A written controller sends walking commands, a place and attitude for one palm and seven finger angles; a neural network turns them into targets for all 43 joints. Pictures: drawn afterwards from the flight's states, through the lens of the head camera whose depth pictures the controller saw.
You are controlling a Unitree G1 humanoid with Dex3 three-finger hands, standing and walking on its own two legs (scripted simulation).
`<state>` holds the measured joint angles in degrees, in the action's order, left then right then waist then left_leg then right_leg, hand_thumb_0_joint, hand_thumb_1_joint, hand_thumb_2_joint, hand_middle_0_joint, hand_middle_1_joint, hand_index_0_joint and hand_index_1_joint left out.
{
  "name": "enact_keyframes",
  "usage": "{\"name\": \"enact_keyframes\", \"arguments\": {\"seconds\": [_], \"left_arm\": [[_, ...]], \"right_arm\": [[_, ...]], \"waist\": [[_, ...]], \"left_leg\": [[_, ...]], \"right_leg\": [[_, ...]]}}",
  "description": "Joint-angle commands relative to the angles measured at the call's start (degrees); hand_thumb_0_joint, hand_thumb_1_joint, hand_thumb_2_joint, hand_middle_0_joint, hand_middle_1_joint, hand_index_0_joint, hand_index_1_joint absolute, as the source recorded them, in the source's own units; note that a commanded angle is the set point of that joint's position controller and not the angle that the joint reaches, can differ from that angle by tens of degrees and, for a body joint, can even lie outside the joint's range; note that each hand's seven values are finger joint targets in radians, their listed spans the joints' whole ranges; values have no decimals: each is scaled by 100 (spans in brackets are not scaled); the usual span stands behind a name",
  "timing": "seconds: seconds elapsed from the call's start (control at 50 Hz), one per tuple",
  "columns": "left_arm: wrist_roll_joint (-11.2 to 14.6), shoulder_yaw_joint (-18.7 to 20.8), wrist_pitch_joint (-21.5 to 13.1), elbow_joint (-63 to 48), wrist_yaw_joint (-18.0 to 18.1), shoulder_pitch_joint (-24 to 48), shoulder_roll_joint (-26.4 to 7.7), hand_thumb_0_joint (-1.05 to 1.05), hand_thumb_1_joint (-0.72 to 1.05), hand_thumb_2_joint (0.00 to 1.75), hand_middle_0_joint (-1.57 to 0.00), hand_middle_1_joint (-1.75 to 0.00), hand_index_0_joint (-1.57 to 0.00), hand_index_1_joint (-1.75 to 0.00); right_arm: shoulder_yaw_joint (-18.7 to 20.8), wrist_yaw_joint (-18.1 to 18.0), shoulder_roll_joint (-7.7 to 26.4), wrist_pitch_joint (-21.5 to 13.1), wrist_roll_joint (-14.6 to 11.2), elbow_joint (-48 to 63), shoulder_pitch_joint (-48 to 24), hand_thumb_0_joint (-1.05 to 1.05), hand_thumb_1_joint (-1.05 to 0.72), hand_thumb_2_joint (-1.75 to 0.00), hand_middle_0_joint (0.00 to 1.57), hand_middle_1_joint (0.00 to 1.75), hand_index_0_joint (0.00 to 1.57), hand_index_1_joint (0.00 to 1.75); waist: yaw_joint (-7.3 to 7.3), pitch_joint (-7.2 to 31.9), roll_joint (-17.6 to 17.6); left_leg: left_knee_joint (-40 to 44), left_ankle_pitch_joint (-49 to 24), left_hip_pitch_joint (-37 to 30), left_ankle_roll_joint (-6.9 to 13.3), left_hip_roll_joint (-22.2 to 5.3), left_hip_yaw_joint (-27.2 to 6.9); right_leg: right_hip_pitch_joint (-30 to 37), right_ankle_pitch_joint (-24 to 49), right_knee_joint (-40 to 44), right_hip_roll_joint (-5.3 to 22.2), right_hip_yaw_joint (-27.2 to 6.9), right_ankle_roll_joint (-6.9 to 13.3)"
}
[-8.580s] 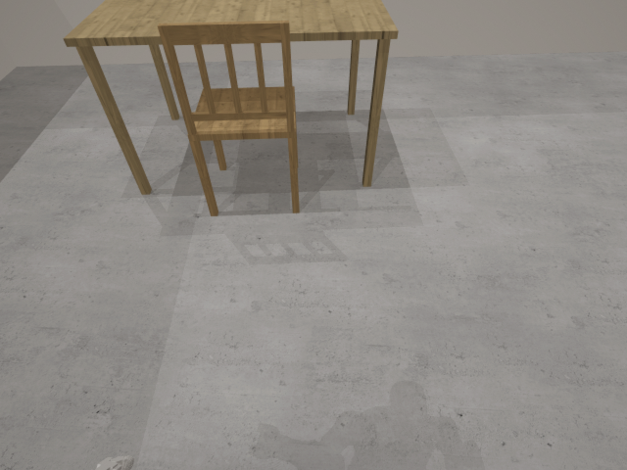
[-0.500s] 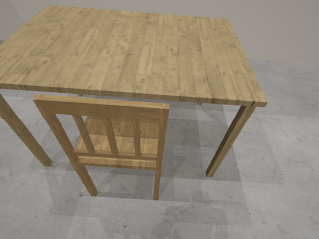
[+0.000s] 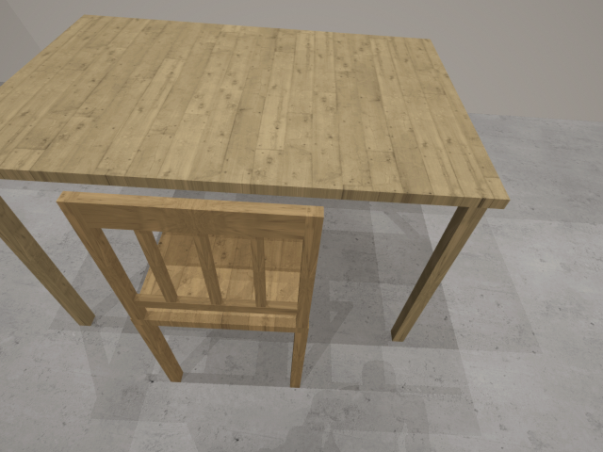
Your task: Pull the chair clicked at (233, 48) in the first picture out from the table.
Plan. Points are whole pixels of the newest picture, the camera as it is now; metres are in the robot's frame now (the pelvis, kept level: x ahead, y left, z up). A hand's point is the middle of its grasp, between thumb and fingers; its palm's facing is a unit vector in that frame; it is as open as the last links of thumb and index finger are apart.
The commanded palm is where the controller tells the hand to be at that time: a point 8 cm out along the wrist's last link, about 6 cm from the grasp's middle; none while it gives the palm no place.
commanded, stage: look again from close up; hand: left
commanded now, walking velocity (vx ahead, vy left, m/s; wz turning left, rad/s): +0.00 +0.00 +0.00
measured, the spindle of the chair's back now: (208, 269) +0.45 +0.21 -0.13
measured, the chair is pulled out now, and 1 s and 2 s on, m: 0.00 0.00 0.00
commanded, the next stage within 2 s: shuffle to correct the standing spot in 0.26 s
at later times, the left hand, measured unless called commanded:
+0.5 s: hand out of the picture -0.03 +0.16 -0.18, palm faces +0.01 -0.99 -0.17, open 7.4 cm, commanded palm none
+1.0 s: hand out of the picture +0.01 +0.05 -0.18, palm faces +0.06 -0.98 -0.17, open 7.4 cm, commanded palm none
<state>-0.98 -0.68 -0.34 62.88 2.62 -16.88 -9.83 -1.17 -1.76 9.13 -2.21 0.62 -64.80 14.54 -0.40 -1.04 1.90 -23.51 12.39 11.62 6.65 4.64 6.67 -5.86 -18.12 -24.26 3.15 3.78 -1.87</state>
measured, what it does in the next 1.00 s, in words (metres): steps to the right: right foot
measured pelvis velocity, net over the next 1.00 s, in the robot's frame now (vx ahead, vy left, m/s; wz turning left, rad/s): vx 0.02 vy -0.11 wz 0.01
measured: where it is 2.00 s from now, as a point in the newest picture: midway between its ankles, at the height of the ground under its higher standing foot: outside the picture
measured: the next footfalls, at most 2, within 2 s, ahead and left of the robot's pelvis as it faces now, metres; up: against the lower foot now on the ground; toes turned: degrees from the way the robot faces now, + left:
right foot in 0.84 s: +0.04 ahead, -0.20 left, +0.00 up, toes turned -3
left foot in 1.26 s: +0.08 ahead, +0.01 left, +0.00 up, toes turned +4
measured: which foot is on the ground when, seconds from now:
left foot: down 0.00-0.86, up 0.88-1.00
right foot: down 0.00-0.54, up 0.56-0.82, down 0.84-1.00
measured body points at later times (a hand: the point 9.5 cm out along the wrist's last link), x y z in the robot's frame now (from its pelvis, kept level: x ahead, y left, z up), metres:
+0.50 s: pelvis +0.00 -0.01 +0.00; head +0.01 +0.01 +0.45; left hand -0.03 +0.21 -0.17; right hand -0.01 -0.22 -0.16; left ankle +0.01 +0.04 -0.74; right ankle -0.06 -0.14 -0.74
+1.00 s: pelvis +0.02 -0.11 +0.00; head +0.02 -0.10 +0.45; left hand +0.01 +0.11 -0.16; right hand +0.00 -0.34 -0.16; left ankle +0.01 +0.02 -0.71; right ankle +0.00 -0.20 -0.74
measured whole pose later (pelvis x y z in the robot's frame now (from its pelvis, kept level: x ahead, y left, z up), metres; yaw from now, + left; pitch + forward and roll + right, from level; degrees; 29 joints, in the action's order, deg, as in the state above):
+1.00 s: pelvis +0.02 -0.11 +0.00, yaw +1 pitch +1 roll +0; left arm -1.6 0.8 -0.7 61.1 1.8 -18.6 -7.1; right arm 1.6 -1.5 10.1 0.7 1.3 -64.9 17.6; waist -0.4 0.5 0.3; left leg -43.8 23.6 20.6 0.8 -1.9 2.4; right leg -12.1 -15.9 -27.2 -0.6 4.7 2.6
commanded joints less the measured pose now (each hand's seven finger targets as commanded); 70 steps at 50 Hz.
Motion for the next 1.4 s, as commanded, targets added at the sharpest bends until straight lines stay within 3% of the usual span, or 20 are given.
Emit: {"name": "enact_keyframes", "arguments": {"seconds": [0.0, 0.38, 0.48, 0.54, 0.6, 0.72, 0.78, 0.8, 0.84, 0.86, 0.9, 0.94, 1.04, 1.14, 1.22, 1.24, 1.26, 1.28, 1.32, 1.38], "left_arm": [[17, 86, -24, -72, 13, -509, -509, 0, 90, 90, -20, -30, -20, -30], [23, 60, 13, 102, 8, -672, -316, 0, 90, 90, -20, -30, -20, -30], [-18, 90, 112, 104, -39, -661, -258, 0, 90, 90, -20, -30, -20, -30], [-72, 159, 199, -8, -83, -550, -291, 0, 90, 90, -20, -30, -20, -30], [-117, 229, 241, -196, -144, -389, -244, 0, 90, 90, -20, -30, -20, -30], [-94, 300, 259, -375, -238, -408, -54, 0, 90, 90, -20, -30, -20, -30], [-95, 338, 206, -292, -252, -752, -95, 0, 90, 90, -20, -30, -20, -30], [-106, 355, 180, -281, -235, -842, -257, 0, 90, 90, -20, -30, -20, -30], [-85, 408, 85, -292, -124, -988, -700, 0, 90, 90, -20, -30, -20, -30], [-33, 350, 21, -302, -96, -884, -675, 0, 90, 90, -20, -30, -20, -30], [-21, 280, -101, -377, -59, -435, -462, 0, 90, 90, -20, -30, -20, -30], [-37, 239, -189, -386, -63, -310, -485, 0, 90, 90, -20, -30, -20, -30], [-26, 325, -186, -274, 7, -773, -802, 0, 90, 90, -20, -30, -20, -30], [-64, 431, -71, -334, 69, -806, -891, 0, 90, 90, -20, -30, -20, -30], [-31, 429, 22, -537, 49, -369, -838, 0, 90, 90, -20, -30, -20, -30], [-25, 392, 40, -629, 33, -299, -707, 0, 90, 90, -20, -30, -20, -30], [-9, 347, 59, -696, 28, -325, -487, 0, 90, 90, -20, -30, -20, -30], [-17, 316, 80, -715, 53, -336, -365, 0, 90, 90, -20, -30, -20, -30], [-23, 297, 193, -651, 63, -241, -385, 0, 90, 90, -20, -30, -20, -30], [-67, 265, 212, -546, 5, -381, -240, 0, 90, 90, -20, -30, -20, -30]], "right_arm": [[128, -51, 643, -58, -30, 111, 339, 0, -90, -90, 20, 30, 20, 30], [115, -65, 462, -31, -27, -51, 539, 0, -90, -90, 20, 30, 20, 30], [218, -140, 609, 32, -2, -111, 653, 0, -90, -90, 20, 30, 20, 30], [310, -203, 732, 62, 35, -152, 867, 0, -90, -90, 20, 30, 20, 30], [377, -206, 819, 74, 75, -48, 816, 0, -90, -90, 20, 30, 20, 30], [497, -140, 942, 110, 132, 150, 453, 0, -90, -90, 20, 30, 20, 30], [534, -111, 919, 166, 116, 188, 431, 0, -90, -90, 20, 30, 20, 30], [521, -83, 784, 181, 103, 195, 467, 0, -90, -90, 20, 30, 20, 30], [348, -26, 214, 195, 71, 417, 317, 0, -90, -90, 20, 30, 20, 30], [321, 18, 203, 199, 78, 446, 77, 0, -90, -90, 20, 30, 20, 30], [292, 45, 117, 221, 60, 323, 282, 0, -90, -90, 20, 30, 20, 30], [224, 52, 64, 174, 25, 223, 408, 0, -90, -90, 20, 30, 20, 30], [224, -10, 218, 209, -49, 458, 131, 0, -90, -90, 20, 30, 20, 30], [327, -14, 389, 312, -39, 758, -151, 0, -90, -90, 20, 30, 20, 30], [369, -9, 381, 273, -42, 736, 197, 0, -90, -90, 20, 30, 20, 30], [399, -24, 557, 224, -22, 710, 331, 0, -90, -90, 20, 30, 20, 30], [436, -33, 803, 202, 0, 757, 298, 0, -90, -90, 20, 30, 20, 30], [433, -21, 876, 220, -1, 791, 234, 0, -90, -90, 20, 30, 20, 30], [360, -50, 720, 193, 9, 882, -137, 0, -90, -90, 20, 30, 20, 30], [333, -13, 707, 221, 49, 977, -436, 0, -90, -90, 20, 30, 20, 30]], "waist": [[-13, -109, -191], [49, -193, -178], [134, -358, -306], [230, -294, -557], [224, -252, -328], [124, -235, -711], [-30, -204, -509], [-74, -239, -103], [-197, -359, 1498], [-238, -376, 992], [38, -591, 550], [74, -533, 190], [-180, 46, 192], [-238, 90, 667], [79, 230, 589], [129, 437, 179], [61, 552, -602], [22, 432, -1021], [-23, 44, -987], [-140, -121, -766]], "left_leg": [[540, -1603, -466, -250, -1197, -1241], [852, -680, -519, -309, -1272, -1395], [1016, -182, -602, -129, -1671, -1868], [1079, -329, -685, 326, -2157, -2269], [1061, -28, -314, 604, -2413, -2372], [1093, 985, 599, 269, -2100, -1762], [536, 1487, 1094, -44, -1791, -1368], [102, 1629, 1431, -211, -1479, -1087], [-1727, 1768, 2025, -562, -503, 35], [-2379, 1857, 1788, -536, -606, -294], [-2500, 1309, 1512, -573, -774, -524], [-2105, 1037, 1181, -628, -789, -544], [-1470, 1054, 1198, -824, -578, -406], [-1541, 1099, 1278, -834, -495, -458], [-122, -539, -266, -717, -534, -300], [-96, -1871, -901, -530, -985, -616], [-201, -3439, -1201, -91, -1710, -1366], [65, -4028, -868, 326, -2145, -1510], [546, -2884, -6, 662, -2181, -1735], [726, -1490, 456, 536, -1891, -1617]], "right_leg": [[-500, 652, 262, 334, -339, 300], [-634, 360, 262, 284, -334, 281], [-1160, -94, -208, 77, -213, 271], [-1728, -935, -1404, 16, -264, 294], [-1988, -1085, -2275, 58, -461, 339], [-1312, -542, -1537, -59, -227, 301], [-453, 85, -342, -237, -18, 285], [-136, -5, 93, -118, -247, 328], [-281, -1396, 1345, 1286, -2107, 871], [-781, -1539, 1628, 1540, -2314, 1107], [-1139, -660, 1555, 1354, -2054, 1065], [-1068, 945, 1129, 1231, -1552, 1118], [195, 4798, 98, 1482, -1460, 1244], [361, 5606, -286, 1639, -1534, 1355], [-601, 4189, -735, 1067, -1007, 861], [-1031, 3055, -991, 683, -690, 601], [-1460, 1269, -1298, 202, -288, 293], [-1465, -1069, -1864, -21, -97, 165], [-1353, -1572, -2710, 48, -354, 181], [-1167, -1008, -2448, 96, -290, 191]]}}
